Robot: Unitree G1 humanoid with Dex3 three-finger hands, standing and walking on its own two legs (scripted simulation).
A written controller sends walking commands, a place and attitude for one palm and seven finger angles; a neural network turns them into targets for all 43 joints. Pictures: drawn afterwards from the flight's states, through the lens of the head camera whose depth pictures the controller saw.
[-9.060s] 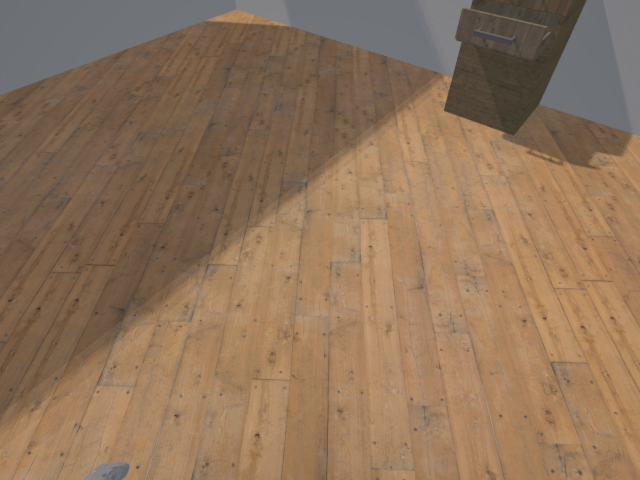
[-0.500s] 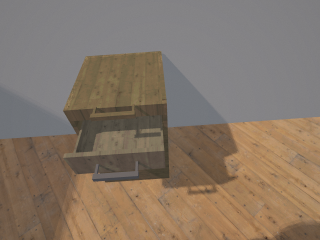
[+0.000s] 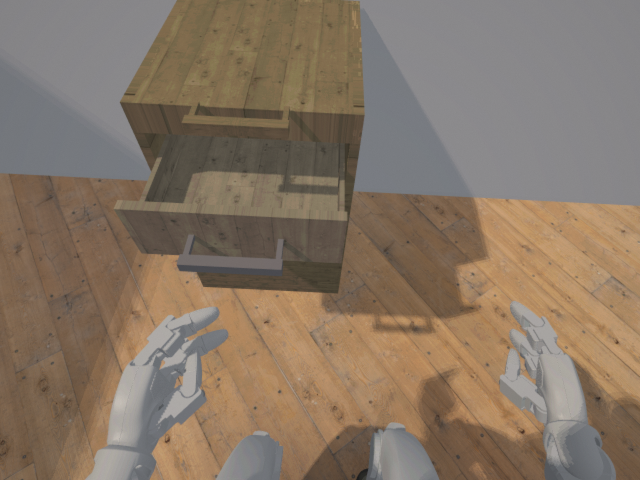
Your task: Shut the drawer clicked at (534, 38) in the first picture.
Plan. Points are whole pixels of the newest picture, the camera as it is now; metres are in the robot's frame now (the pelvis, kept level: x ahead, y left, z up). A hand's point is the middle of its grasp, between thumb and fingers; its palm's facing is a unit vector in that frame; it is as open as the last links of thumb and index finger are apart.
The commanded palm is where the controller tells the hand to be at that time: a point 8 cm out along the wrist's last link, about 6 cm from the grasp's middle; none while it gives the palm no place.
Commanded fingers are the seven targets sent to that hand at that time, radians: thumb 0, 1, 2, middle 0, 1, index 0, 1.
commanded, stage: raise the hand and make a fist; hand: left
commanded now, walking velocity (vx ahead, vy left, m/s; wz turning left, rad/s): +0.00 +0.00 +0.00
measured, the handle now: (233, 254) +0.47 +0.20 -0.11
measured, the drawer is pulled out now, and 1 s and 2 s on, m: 0.19 0.19 0.19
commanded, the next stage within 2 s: bring the fist close to the handle in 1.48 s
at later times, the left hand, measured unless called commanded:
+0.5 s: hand (199, 366) +0.24 +0.17 +0.01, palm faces +0.03 -1.00 -0.02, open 3.5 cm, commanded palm +0.22 +0.22 +0.01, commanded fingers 0.00 0.90 0.90 -1.14 -1.32 -1.14 -1.32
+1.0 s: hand (212, 355) +0.26 +0.16 -0.01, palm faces +0.01 -1.00 -0.02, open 3.2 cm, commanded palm +0.25 +0.21 +0.00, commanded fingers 0.00 0.90 0.90 -1.40 -1.60 -1.40 -1.60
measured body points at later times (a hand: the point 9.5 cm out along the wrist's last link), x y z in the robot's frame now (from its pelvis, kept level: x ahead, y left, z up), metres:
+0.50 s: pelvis -0.01 +0.02 -0.02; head +0.10 +0.03 +0.41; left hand +0.23 +0.22 +0.01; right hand +0.16 -0.21 -0.12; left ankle +0.00 +0.14 -0.63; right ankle +0.07 -0.11 -0.63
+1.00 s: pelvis +0.01 +0.02 -0.03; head +0.12 +0.03 +0.40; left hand +0.25 +0.21 +0.00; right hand +0.22 -0.20 -0.11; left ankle +0.00 +0.14 -0.63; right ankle +0.07 -0.11 -0.63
